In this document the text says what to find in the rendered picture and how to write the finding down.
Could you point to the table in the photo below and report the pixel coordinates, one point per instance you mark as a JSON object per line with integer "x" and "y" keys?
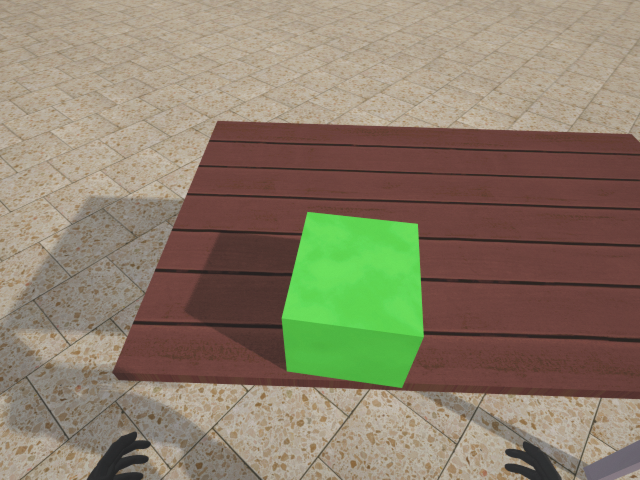
{"x": 529, "y": 245}

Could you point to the left robot hand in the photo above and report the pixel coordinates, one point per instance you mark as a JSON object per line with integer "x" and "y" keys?
{"x": 112, "y": 462}

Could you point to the right robot hand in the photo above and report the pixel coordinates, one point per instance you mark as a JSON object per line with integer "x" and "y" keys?
{"x": 537, "y": 459}

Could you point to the carton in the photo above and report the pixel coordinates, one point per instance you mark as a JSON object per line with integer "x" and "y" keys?
{"x": 354, "y": 305}

